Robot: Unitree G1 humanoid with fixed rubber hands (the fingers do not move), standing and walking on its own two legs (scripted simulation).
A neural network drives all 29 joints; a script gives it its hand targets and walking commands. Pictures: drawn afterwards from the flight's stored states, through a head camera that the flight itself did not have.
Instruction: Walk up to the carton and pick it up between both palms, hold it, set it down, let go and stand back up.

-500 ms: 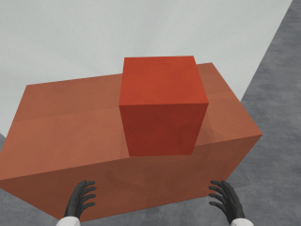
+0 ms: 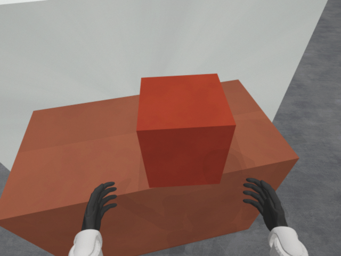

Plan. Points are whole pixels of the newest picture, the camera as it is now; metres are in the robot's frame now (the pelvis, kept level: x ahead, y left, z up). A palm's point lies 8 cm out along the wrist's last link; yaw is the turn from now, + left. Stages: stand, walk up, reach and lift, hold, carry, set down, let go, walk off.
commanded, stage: reach and lift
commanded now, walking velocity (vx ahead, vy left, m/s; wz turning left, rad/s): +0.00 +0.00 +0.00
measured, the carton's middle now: (181, 132) +0.45 +0.00 +0.03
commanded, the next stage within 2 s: none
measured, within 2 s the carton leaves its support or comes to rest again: neither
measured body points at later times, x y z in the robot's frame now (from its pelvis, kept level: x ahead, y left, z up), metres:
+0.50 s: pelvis -0.02 -0.01 +0.00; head -0.01 +0.00 +0.45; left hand +0.30 +0.20 +0.05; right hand +0.32 -0.19 +0.05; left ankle -0.04 +0.12 -0.75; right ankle -0.02 -0.09 -0.75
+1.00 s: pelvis -0.02 -0.01 +0.00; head +0.02 -0.01 +0.45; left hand +0.37 +0.21 +0.09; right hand +0.39 -0.19 +0.10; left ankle -0.04 +0.12 -0.75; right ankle -0.02 -0.09 -0.75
